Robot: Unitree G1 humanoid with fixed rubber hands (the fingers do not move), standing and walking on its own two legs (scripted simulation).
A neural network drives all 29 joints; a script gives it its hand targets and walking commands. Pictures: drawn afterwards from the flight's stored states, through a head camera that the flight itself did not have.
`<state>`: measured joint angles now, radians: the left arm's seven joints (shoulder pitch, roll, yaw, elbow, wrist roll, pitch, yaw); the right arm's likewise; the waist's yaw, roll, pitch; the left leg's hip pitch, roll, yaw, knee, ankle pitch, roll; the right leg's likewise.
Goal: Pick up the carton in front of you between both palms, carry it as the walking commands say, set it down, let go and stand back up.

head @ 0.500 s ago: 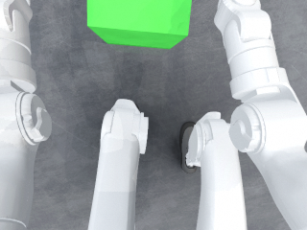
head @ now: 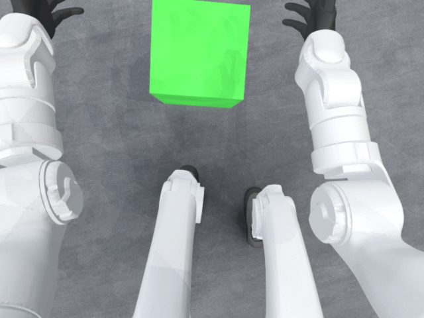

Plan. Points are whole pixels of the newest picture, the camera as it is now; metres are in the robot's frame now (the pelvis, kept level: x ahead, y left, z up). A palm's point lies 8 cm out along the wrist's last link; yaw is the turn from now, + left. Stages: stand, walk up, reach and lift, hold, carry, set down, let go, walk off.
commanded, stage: set down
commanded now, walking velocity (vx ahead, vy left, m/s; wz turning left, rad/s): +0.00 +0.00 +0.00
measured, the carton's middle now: (199, 64) +0.55 +0.12 -0.43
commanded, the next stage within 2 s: let go in 0.20 s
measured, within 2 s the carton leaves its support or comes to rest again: neither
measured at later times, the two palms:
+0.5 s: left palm out of the picture +0.43 +0.33 +0.01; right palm (384, 60) +0.47 -0.08 +0.01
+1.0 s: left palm out of the picture +0.27 +0.24 +0.13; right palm out of the picture +0.32 -0.21 +0.13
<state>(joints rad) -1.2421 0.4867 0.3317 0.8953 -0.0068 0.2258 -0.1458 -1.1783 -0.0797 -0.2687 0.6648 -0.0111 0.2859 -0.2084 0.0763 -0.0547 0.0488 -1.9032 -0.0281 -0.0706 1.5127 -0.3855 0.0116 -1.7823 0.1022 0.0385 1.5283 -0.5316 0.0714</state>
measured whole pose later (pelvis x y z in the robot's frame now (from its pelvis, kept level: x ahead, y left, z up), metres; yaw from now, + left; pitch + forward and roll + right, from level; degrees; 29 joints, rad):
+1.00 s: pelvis +0.10 -0.01 +0.21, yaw +5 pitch +12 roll +0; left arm 0.07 0.22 0.10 0.51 -0.01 -0.01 -0.08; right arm 0.06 -0.17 -0.07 0.50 -0.03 0.00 0.01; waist 0.01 -0.01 0.01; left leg -0.53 -0.03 -0.05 0.54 -0.21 0.00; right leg -0.45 0.03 0.09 0.57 -0.32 0.01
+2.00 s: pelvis +0.13 +0.00 +0.21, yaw +4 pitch +0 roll +0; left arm 0.23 0.34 0.04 0.68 0.03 0.02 0.02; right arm 0.14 -0.31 -0.04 0.81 -0.04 0.00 -0.03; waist 0.00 -0.04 0.01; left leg -0.24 -0.03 -0.02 0.53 -0.29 0.02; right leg -0.13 0.01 0.09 0.48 -0.36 0.02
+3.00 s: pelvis +0.10 +0.00 +0.22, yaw +4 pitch -2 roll +0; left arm 0.18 0.38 0.01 0.94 0.02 -0.01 0.02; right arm 0.11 -0.37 -0.01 1.02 -0.02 -0.01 -0.01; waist 0.00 -0.02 0.03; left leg -0.17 -0.03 -0.03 0.41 -0.20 0.01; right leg -0.06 0.00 0.07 0.37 -0.27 0.02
